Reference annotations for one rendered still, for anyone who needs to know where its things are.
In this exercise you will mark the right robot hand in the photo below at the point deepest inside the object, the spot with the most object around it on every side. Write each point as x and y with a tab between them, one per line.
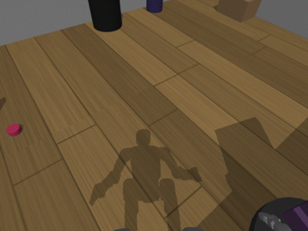
273	222

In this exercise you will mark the office chair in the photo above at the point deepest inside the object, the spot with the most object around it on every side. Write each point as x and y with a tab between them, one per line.
291	211

